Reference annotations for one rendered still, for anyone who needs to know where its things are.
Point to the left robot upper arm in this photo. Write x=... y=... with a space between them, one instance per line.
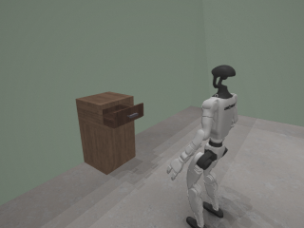
x=209 y=107

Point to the right robot shin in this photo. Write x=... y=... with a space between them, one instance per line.
x=213 y=192

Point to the handle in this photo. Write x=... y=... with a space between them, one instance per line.
x=133 y=115

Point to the robot left forearm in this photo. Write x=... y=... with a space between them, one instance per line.
x=195 y=144

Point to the right robot upper arm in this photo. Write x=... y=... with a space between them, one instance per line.
x=235 y=115

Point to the robot left hand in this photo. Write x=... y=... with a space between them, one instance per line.
x=177 y=166

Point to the cabinet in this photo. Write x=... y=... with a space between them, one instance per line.
x=105 y=148

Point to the drawer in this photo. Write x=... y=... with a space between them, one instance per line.
x=116 y=115

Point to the robot right thigh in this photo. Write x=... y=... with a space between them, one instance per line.
x=208 y=176

